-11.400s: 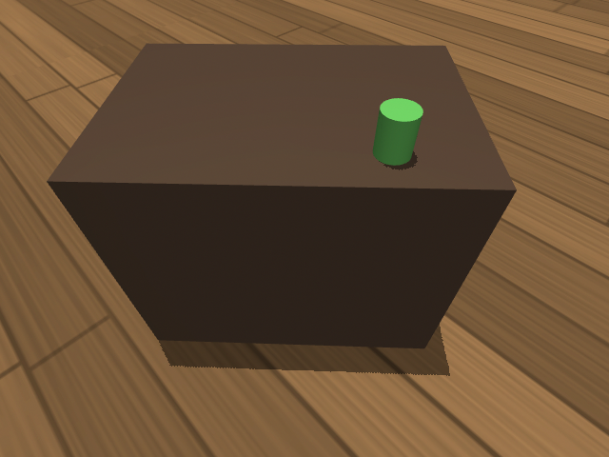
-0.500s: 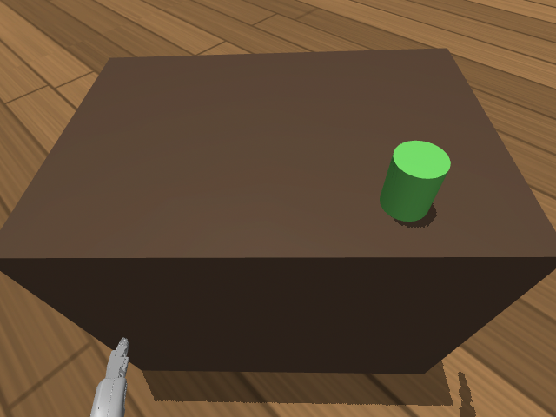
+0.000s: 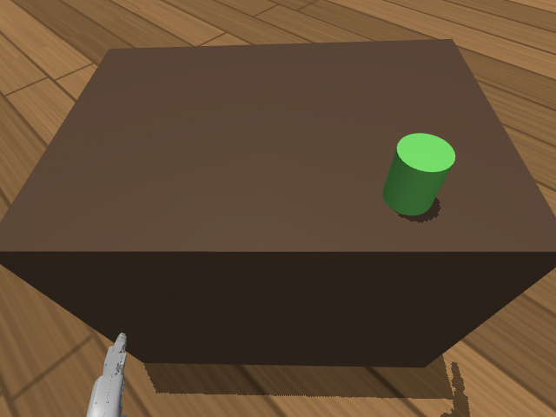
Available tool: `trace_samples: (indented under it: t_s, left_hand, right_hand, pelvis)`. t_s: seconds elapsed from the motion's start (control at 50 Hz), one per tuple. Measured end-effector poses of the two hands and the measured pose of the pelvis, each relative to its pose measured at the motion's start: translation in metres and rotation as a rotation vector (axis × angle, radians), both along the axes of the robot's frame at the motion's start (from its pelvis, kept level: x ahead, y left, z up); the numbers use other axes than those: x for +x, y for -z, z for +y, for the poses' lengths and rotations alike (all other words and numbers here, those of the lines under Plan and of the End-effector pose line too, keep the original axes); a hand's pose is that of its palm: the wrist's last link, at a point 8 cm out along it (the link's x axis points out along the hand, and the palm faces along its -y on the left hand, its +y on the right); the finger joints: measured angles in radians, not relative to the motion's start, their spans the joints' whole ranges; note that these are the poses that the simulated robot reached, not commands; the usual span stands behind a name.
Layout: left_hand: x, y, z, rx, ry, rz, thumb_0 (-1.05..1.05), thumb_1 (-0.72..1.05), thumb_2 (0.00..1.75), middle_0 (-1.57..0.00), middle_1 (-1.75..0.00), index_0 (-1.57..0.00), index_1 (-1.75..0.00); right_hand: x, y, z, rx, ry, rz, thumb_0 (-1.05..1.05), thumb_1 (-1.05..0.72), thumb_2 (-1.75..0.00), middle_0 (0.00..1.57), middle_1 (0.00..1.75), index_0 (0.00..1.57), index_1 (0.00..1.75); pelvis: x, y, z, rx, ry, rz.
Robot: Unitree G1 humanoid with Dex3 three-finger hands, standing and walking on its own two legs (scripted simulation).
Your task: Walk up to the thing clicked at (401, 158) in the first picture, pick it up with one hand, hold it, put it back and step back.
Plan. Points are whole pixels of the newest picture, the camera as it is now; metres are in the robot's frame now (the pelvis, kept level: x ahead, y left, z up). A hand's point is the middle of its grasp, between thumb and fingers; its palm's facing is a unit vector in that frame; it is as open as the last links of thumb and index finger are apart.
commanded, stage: approach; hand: right
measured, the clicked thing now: (415, 175) +0.48 -0.18 +0.05
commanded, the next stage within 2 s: close in in 0.12 s
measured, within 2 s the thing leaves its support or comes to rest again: neither
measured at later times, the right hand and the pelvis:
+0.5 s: hand (448, 173) +0.46 -0.22 +0.07, palm faces +0.10 +0.99 +0.06, open 17.6 cm; pelvis +0.00 -0.01 -0.02, yaw +2 degrees
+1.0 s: hand (418, 173) +0.46 -0.18 +0.07, palm faces +0.13 +0.99 +0.02, open 17.6 cm; pelvis -0.02 +0.00 -0.03, yaw +2 degrees
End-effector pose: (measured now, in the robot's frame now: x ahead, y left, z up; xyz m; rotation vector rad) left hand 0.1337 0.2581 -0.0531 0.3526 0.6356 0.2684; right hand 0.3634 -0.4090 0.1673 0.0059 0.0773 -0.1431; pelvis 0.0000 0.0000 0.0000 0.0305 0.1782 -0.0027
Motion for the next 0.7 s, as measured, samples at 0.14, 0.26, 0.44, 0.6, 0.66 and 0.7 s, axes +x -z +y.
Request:
trace_samples:
  t_s: [0.14, 0.26, 0.44, 0.6, 0.66, 0.7]
  left_hand:
    - [0.001, -0.002, -0.008, -0.001, 0.024, -0.012, -0.01, -0.54, 0.05, -0.06, -0.06, -0.06, -0.06]
    - [-0.013, 0.010, -0.002, 0.004, -0.024, 0.040, -0.01, -0.53, 0.05, -0.06, -0.06, -0.06, -0.06]
    - [-0.018, 0.004, 0.002, 0.000, -0.047, 0.021, -0.01, -0.54, 0.05, -0.07, -0.06, -0.07, -0.06]
    - [-0.016, -0.002, -0.001, -0.047, -0.040, -0.024, -0.01, -0.53, 0.05, -0.06, -0.06, -0.07, -0.06]
    - [-0.016, -0.003, -0.001, -0.058, -0.027, -0.036, -0.01, -0.53, 0.05, -0.06, -0.06, -0.07, -0.06]
    - [-0.017, -0.003, -0.002, -0.064, -0.017, -0.035, -0.01, -0.53, 0.05, -0.06, -0.06, -0.07, -0.06]
  right_hand:
    - [0.024, 0.056, 0.045, 0.040, -0.079, 0.020, -0.01, 0.58, -0.05, 0.03, 0.05, 0.04, 0.05]
    - [0.049, 0.095, 0.082, 0.069, -0.078, 0.005, -0.01, 0.55, -0.05, 0.04, 0.05, 0.04, 0.05]
    - [0.074, 0.103, 0.124, 0.052, -0.047, -0.046, -0.01, 0.56, -0.04, 0.04, 0.05, 0.04, 0.05]
    - [0.071, 0.092, 0.140, 0.026, -0.017, -0.050, -0.01, 0.57, -0.04, 0.04, 0.05, 0.04, 0.05]
    - [0.069, 0.093, 0.144, 0.020, -0.013, -0.048, -0.01, 0.57, -0.04, 0.04, 0.05, 0.04, 0.05]
    - [0.067, 0.097, 0.147, 0.019, -0.015, -0.042, -0.01, 0.57, -0.04, 0.04, 0.05, 0.04, 0.05]
  pelvis:
    - [-0.001, 0.006, 0.000, -0.003, -0.006, 0.028]
    - [-0.004, 0.015, -0.001, 0.000, -0.020, 0.067]
    - [-0.005, 0.024, -0.005, 0.001, -0.039, 0.089]
    - [-0.005, 0.024, -0.005, -0.002, -0.038, 0.069]
    - [-0.009, 0.026, -0.004, -0.006, -0.037, 0.067]
    - [-0.012, 0.027, -0.003, -0.008, -0.036, 0.068]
